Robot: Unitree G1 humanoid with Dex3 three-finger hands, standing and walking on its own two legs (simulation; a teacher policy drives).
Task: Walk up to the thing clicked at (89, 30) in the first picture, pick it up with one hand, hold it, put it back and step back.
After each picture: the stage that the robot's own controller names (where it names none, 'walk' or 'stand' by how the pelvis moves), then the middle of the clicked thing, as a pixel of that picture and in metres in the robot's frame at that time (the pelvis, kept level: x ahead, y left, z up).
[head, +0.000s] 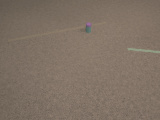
stand; (88, 27) +1.61 -0.07 -0.72
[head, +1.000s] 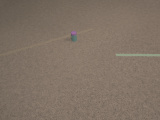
walk; (74, 36) +1.49 +0.19 -0.70
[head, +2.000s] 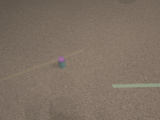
walk; (61, 62) +1.02 +0.27 -0.72
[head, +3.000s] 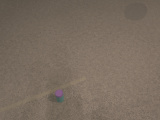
walk; (59, 96) +0.65 +0.23 -0.71
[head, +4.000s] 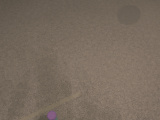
stand; (52, 117) +0.45 +0.21 -0.70
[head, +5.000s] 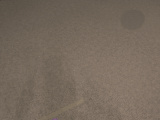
stand; out of the picture +0.42 +0.20 -0.72
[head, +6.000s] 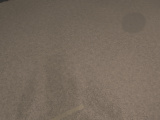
stand; out of the picture +0.37 +0.21 -0.73
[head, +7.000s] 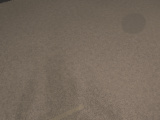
stand; out of the picture +0.38 +0.21 -0.73
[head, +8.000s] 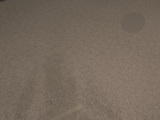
stand; out of the picture +0.37 +0.21 -0.73
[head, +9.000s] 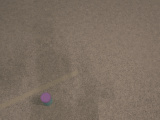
go down; (46, 99) +0.41 +0.21 -0.61
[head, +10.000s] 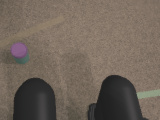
go down; (20, 54) +0.47 +0.24 -0.30
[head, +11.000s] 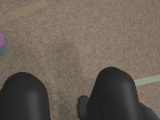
close in; out of the picture +0.46 +0.25 -0.26
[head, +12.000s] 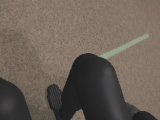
close; out of the picture +0.45 +0.29 -0.22
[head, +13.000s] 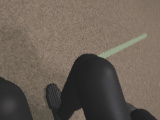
lift; out of the picture +0.44 +0.28 -0.23
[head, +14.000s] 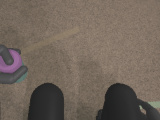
lift; (13, 67) +0.35 +0.24 -0.06
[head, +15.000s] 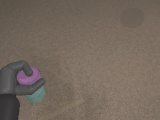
hold; (32, 85) +0.32 +0.18 +0.04
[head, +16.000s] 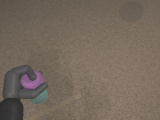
hold; (35, 87) +0.33 +0.17 +0.00
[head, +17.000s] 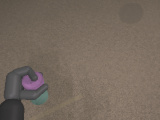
hold; (36, 89) +0.33 +0.17 +0.00
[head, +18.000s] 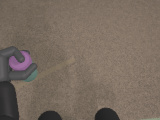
crouch; (24, 67) +0.40 +0.19 -0.06
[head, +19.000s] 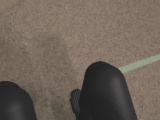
lower; out of the picture +0.49 +0.28 -0.15
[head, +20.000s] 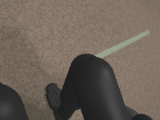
lower; out of the picture +0.44 +0.30 -0.23
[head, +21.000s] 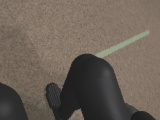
lower; out of the picture +0.44 +0.30 -0.23
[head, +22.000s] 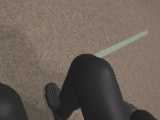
lower; out of the picture +0.44 +0.30 -0.23
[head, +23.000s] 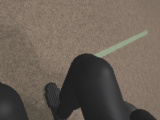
lower; out of the picture +0.44 +0.30 -0.23
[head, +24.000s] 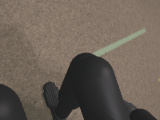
open; out of the picture +0.44 +0.30 -0.23
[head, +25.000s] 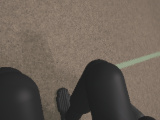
stand; out of the picture +0.44 +0.28 -0.24
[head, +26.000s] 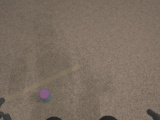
stand; (45, 95) +0.42 +0.21 -0.57
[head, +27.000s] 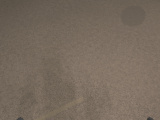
stand; out of the picture +0.39 +0.20 -0.66
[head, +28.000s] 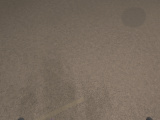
stand; out of the picture +0.40 +0.21 -0.67
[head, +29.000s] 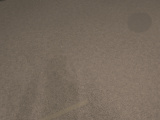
stand; out of the picture +0.41 +0.19 -0.71
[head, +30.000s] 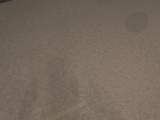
stand; out of the picture +0.40 +0.21 -0.73
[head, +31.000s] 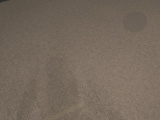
stand; out of the picture +0.39 +0.22 -0.73
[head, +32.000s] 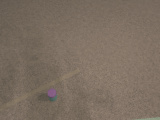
walk; (52, 95) +0.50 +0.19 -0.71
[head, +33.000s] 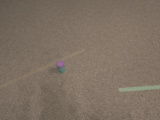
walk; (61, 67) +0.84 +0.25 -0.70
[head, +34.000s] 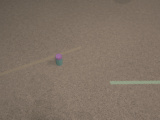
stand; (59, 59) +1.05 +0.21 -0.71
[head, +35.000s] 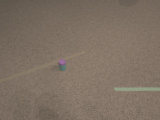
stand; (62, 65) +0.99 +0.20 -0.73
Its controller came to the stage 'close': yes
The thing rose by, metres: 0.71
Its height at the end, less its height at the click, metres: +0.00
